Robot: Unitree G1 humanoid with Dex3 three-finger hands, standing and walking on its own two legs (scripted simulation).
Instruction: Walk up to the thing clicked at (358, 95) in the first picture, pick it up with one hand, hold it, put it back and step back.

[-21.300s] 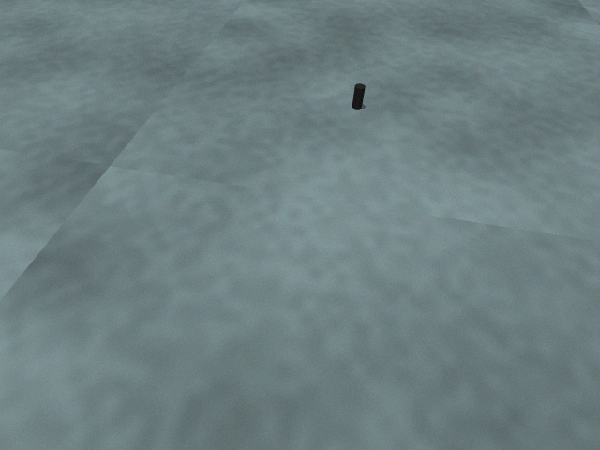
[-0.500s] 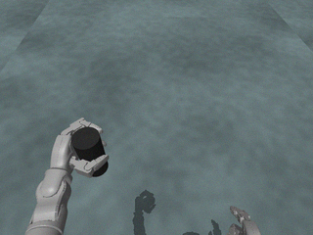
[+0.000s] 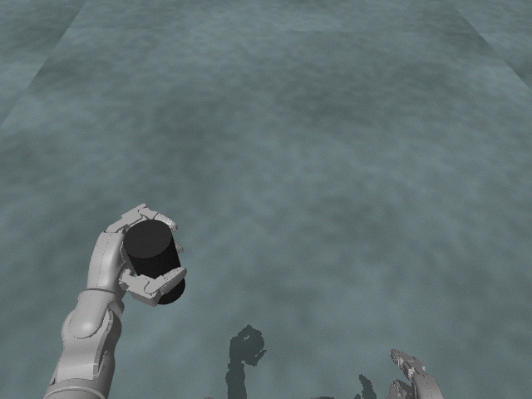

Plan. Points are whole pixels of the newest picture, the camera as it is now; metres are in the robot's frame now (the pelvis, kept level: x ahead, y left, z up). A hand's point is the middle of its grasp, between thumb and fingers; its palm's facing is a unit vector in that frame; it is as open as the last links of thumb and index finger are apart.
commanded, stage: hold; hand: left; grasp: from the side
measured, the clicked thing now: (157, 265) +0.30 +0.16 +0.03
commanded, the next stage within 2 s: crouch in 0.20 s
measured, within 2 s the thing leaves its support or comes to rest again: neither
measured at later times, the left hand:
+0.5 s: hand (160, 269) +0.30 +0.16 +0.02, palm faces -0.02 -1.00 -0.01, open 9.0 cm
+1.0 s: hand (178, 315) +0.31 +0.18 -0.20, palm faces -0.02 -1.00 -0.04, open 8.9 cm
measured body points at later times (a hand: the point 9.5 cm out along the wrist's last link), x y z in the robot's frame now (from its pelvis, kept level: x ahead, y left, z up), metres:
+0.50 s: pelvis -0.01 +0.00 +0.00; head +0.04 +0.00 +0.44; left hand +0.29 +0.21 +0.03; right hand +0.13 -0.25 -0.11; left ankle +0.00 +0.12 -0.71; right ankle +0.01 -0.13 -0.71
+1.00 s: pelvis -0.04 +0.00 -0.18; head +0.12 +0.01 +0.25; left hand +0.30 +0.23 -0.20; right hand +0.11 -0.26 -0.30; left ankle +0.00 +0.12 -0.71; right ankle +0.01 -0.13 -0.71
